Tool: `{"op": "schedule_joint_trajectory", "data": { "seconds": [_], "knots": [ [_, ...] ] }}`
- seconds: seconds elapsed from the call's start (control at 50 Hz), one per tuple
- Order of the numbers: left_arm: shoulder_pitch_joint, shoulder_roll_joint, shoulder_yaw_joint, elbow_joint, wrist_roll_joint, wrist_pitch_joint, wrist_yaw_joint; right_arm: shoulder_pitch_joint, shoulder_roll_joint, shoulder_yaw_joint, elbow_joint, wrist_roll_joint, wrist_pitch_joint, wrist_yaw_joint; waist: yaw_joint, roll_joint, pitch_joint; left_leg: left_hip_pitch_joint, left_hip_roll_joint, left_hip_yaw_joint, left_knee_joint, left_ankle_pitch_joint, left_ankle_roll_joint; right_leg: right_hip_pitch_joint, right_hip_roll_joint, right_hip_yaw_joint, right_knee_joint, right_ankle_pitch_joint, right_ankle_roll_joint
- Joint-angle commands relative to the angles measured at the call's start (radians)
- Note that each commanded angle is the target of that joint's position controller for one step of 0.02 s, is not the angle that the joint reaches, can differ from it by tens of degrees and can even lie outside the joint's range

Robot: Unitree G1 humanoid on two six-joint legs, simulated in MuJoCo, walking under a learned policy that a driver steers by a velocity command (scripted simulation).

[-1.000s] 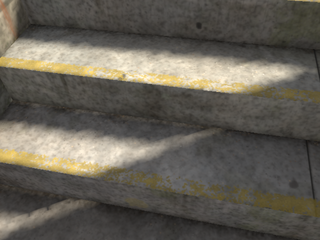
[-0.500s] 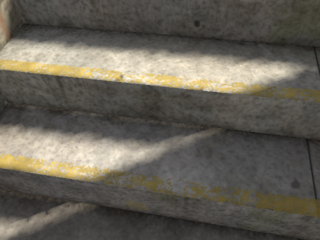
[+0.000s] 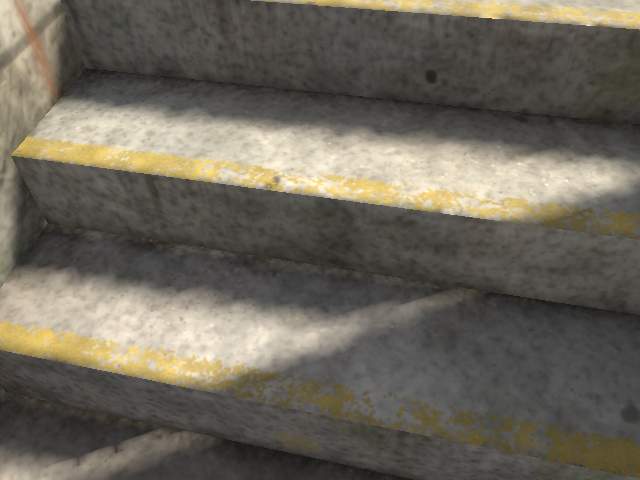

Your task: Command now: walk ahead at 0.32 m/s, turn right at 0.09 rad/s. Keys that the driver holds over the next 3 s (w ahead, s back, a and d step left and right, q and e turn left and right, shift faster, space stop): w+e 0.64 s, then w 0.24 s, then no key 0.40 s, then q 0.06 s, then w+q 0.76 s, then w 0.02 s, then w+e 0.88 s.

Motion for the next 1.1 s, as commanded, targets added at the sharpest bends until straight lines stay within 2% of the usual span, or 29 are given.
{"op": "schedule_joint_trajectory", "data": {
  "seconds": [0.02, 0.06, 0.1, 0.16, 0.2, 0.26, 0.3, 0.32, 0.36, 0.38, 0.4, 0.42, 0.46, 0.52, 0.58, 0.62, 0.66, 0.7, 0.74, 0.8, 0.82, 0.84, 0.86, 0.88, 0.9, 0.94, 0.98, 1.06, 1.1],
  "knots": [
    [-0.106, 0.154, 0.025, -0.049, 0.012, 0.011, 0.001, -0.001, -0.010, 0.004, -0.074, -0.005, -0.037, -0.011, -0.075, -0.098, 0.093, 0.165, -0.013, 0.067, -0.088, 0.108, 0.018, -0.220, -0.172, 0.185, -0.211, 0.095, -0.222],
    [-0.115, 0.086, 0.010, -0.041, 0.035, 0.000, -0.026, 0.229, -0.081, -0.013, 0.012, -0.014, -0.041, -0.012, -0.133, 0.048, 0.010, 0.390, 0.098, -0.107, -0.122, 0.427, 0.110, -0.361, -0.007, 0.023, 0.181, 0.371, -0.120],
    [-0.131, 0.023, -0.004, -0.012, 0.004, -0.036, -0.055, 0.661, -0.143, -0.009, 0.150, -0.073, -0.019, -0.009, -0.276, 0.226, 0.012, 0.650, 0.449, -0.472, -0.268, 0.846, 0.370, -0.873, 0.118, 0.018, 1.168, -0.189, -0.074],
    [-0.326, 0.011, -0.003, -0.121, 0.007, -0.035, -0.050, 0.499, 0.019, 0.097, 0.192, -0.127, 0.015, 0.030, -0.149, 0.033, 0.098, 0.555, 0.452, -0.281, -0.236, 0.659, 0.271, -1.378, 0.111, 0.172, 2.016, -0.202, -0.261],
    [-0.410, -0.085, -0.048, -0.256, 0.017, 0.008, -0.060, 0.401, 0.105, 0.145, 0.235, -0.133, 0.009, 0.039, -0.036, -0.030, 0.107, 0.387, 0.378, -0.108, -0.294, 0.487, 0.154, -1.417, 0.050, 0.185, 1.949, -0.226, -0.322],
    [-0.423, 0.010, -0.061, -0.382, -0.026, 0.050, -0.038, -0.092, -0.044, 0.119, 0.065, -0.134, -0.045, 0.043, 0.180, -0.064, 0.071, -0.409, 0.187, 0.172, -0.633, 0.293, 0.091, -0.733, -0.031, 0.031, 1.196, 0.032, -0.262],
    [-0.526, 0.067, -0.059, -0.434, -0.050, 0.089, -0.042, 0.109, -0.236, 0.059, 0.074, -0.079, -0.059, 0.054, 0.187, 0.080, -0.040, -0.535, 0.245, 0.109, -0.646, 1.153, 0.208, -0.298, 0.143, -0.177, 0.965, -0.122, -0.045],
    [-0.411, 0.015, -0.080, -0.367, -0.054, 0.098, -0.057, 0.180, -0.265, 0.059, 0.100, -0.063, -0.071, 0.064, 0.196, 0.142, -0.009, -0.327, 0.311, 0.133, -0.485, 1.829, 0.234, -0.330, 0.196, -0.237, 0.913, -0.067, -0.018],
    [-0.125, 0.112, -0.034, -0.219, -0.052, 0.099, -0.047, 0.254, -0.274, 0.050, 0.127, -0.065, -0.065, 0.084, 0.205, 0.178, -0.104, 0.087, 0.322, 0.162, -0.082, 2.124, 0.186, -0.339, 0.280, -0.182, 0.485, 0.097, -0.082],
    [0.072, 0.207, -0.007, -0.114, -0.055, 0.092, -0.028, 0.415, -0.144, 0.080, 0.114, -0.127, -0.051, 0.122, 0.150, -0.007, -0.319, -0.249, 0.238, 0.079, 0.246, 1.874, 0.117, 0.075, 0.200, 0.204, 0.562, 0.485, -0.240],
    [0.296, 0.220, -0.002, -0.033, -0.009, 0.094, -0.004, 0.344, -0.116, 0.082, 0.097, -0.138, -0.021, 0.153, 0.238, -0.169, -0.440, -0.505, 0.098, 0.011, 0.561, 0.839, 0.085, 0.310, 0.048, 0.615, 0.168, 0.421, -0.356],
    [0.390, 0.268, 0.013, -0.018, 0.029, 0.087, 0.004, 0.173, -0.127, 0.061, 0.040, -0.064, 0.005, 0.170, 0.270, -0.258, -0.305, -0.661, -0.085, -0.155, 1.112, 0.433, 0.066, 0.139, -0.081, 0.965, -0.129, 0.069, -0.418],
    [0.252, 0.116, -0.020, 0.095, 0.026, 0.025, 0.012, 0.053, 0.038, 0.096, -0.017, -0.064, -0.008, 0.093, 0.149, -0.167, -0.027, -0.974, -0.080, -0.281, 1.499, 0.492, 0.096, -0.070, -0.048, 0.854, -0.100, -0.103, -0.324],
    [-0.114, -0.082, -0.086, 0.147, 0.022, -0.007, -0.011, -0.009, 0.057, 0.126, -0.095, -0.071, 0.004, 0.046, -0.085, -0.016, -0.030, -1.037, -0.004, -0.238, 1.582, 0.396, 0.150, -0.319, 0.007, 0.551, -0.117, 0.049, -0.229],
    [-0.185, -0.026, -0.074, 0.117, 0.050, -0.062, -0.012, -0.050, 0.002, 0.118, -0.120, -0.025, 0.014, 0.030, -0.115, 0.002, -0.048, -0.844, 0.051, -0.030, 1.338, 0.402, 0.100, -0.549, 0.105, 0.242, -0.182, 0.292, -0.149],
    [0.105, -0.009, -0.084, 0.209, 0.096, -0.057, 0.000, -0.185, 0.087, 0.156, -0.167, -0.022, 0.016, 0.039, -0.045, -0.148, -0.025, -1.073, 0.026, -0.017, 1.750, 0.228, 0.098, -0.409, 0.031, 0.442, -0.217, 0.192, -0.209],
    [0.262, -0.011, -0.091, 0.288, 0.114, -0.047, -0.024, -0.362, 0.043, 0.159, -0.246, -0.035, 0.017, 0.013, 0.021, 0.001, -0.044, -1.211, 0.055, -0.028, 1.465, 0.188, 0.104, -0.212, 0.003, 0.472, -0.188, 0.130, -0.173],
    [0.289, -0.004, -0.092, 0.277, 0.088, -0.065, -0.024, -0.449, 0.048, 0.162, -0.288, -0.025, 0.018, -0.014, 0.049, -0.097, -0.053, -1.174, 0.089, 0.011, 1.263, 0.200, 0.056, -0.169, -0.022, 0.469, -0.223, 0.211, -0.188],
    [0.113, 0.050, -0.085, 0.164, 0.001, -0.064, -0.047, -0.582, 0.134, 0.190, -0.363, -0.033, 0.044, 0.010, 0.014, -0.161, 0.005, -0.592, 0.052, 0.188, 0.957, -0.059, -0.037, -0.600, -0.095, 0.441, -0.476, 0.526, -0.259],
    [0.107, 0.243, -0.014, 0.161, -0.044, -0.095, -0.065, -0.380, -0.025, 0.139, -0.298, -0.006, 0.071, 0.061, -0.091, -0.206, -0.110, -0.452, -0.108, 0.226, 0.563, 0.009, -0.039, -0.112, -0.170, 0.357, -0.248, 1.851, -0.250],
    [0.126, 0.225, 0.001, 0.198, -0.004, -0.093, -0.078, -0.150, -0.073, 0.106, -0.223, -0.026, 0.056, 0.044, -0.124, -0.171, -0.210, -0.272, -0.078, 0.070, 0.393, 0.080, 0.019, -0.037, -0.132, 0.313, 0.030, 1.900, -0.197],
    [0.329, 0.055, -0.031, 0.223, 0.075, -0.090, -0.090, 0.133, -0.098, 0.095, -0.111, -0.026, 0.044, 0.042, -0.090, 0.138, -0.565, 0.284, 0.094, -0.406, 0.289, 0.319, 0.243, -0.359, -0.019, 0.348, 0.338, 1.444, -0.154],
    [0.259, 0.016, -0.025, 0.256, 0.059, -0.056, -0.103, 0.342, -0.121, 0.082, -0.046, -0.061, 0.054, 0.023, -0.215, 0.288, -0.491, 0.365, 0.292, -0.953, -0.122, -0.147, 0.372, -0.672, 0.192, 0.394, 0.795, 0.407, -0.105],
    [0.088, 0.061, -0.002, 0.236, 0.016, -0.042, -0.098, 0.353, -0.120, 0.089, -0.011, -0.070, 0.023, 0.000, -0.240, 0.221, -0.182, 0.158, 0.253, -1.021, -0.203, -0.571, 0.249, -0.921, 0.169, 0.449, 1.161, 0.530, -0.128],
    [0.012, 0.075, 0.011, 0.215, -0.016, -0.044, -0.068, 0.190, -0.135, 0.078, -0.011, -0.046, -0.008, -0.003, -0.158, 0.148, -0.040, -0.016, 0.258, -0.891, -0.157, -0.432, 0.241, -0.994, 0.147, 0.403, 1.297, 0.560, -0.126],
    [-0.110, 0.046, -0.001, 0.138, 0.003, -0.022, -0.027, 0.061, 0.093, 0.125, 0.066, -0.048, -0.016, 0.001, -0.048, -0.129, -0.124, -0.111, 0.266, -0.637, -0.125, 0.105, 0.212, -0.977, 0.141, 0.391, 1.452, 0.537, -0.190],
    [-0.134, -0.023, -0.023, 0.091, 0.010, 0.008, -0.013, -0.057, 0.200, 0.157, 0.097, -0.019, -0.041, 0.004, 0.058, -0.098, -0.136, -0.143, 0.201, -0.340, -0.141, 0.499, 0.112, -1.005, 0.111, 0.373, 1.430, 0.442, -0.209],
    [-0.176, -0.022, -0.048, 0.077, -0.010, 0.008, -0.033, -0.037, 0.174, 0.150, 0.099, -0.076, -0.072, 0.029, 0.112, -0.055, -0.087, -0.261, 0.080, 0.041, -0.227, 0.617, 0.080, -0.981, 0.032, 0.158, 1.308, 0.376, -0.146],
    [-0.265, -0.019, -0.062, 0.056, -0.023, -0.003, -0.037, 0.147, 0.104, 0.133, 0.154, -0.098, -0.061, 0.007, 0.053, 0.048, -0.089, -0.143, 0.125, -0.017, -0.254, 0.718, 0.123, -1.139, 0.046, 0.071, 1.614, 0.227, -0.138]
  ]
}}
Next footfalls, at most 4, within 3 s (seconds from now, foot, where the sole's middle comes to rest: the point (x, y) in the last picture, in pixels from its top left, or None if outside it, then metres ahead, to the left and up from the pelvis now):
0.34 right None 0.26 -0.12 -0.58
0.80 left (366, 351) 0.59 -0.02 -0.40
1.34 right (552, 182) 0.80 -0.34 -0.22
2.10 left None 1.15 -0.08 -0.04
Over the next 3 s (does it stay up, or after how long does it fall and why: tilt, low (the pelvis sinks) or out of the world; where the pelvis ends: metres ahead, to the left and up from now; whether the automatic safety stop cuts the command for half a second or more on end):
stays up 1.40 -0.30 0.73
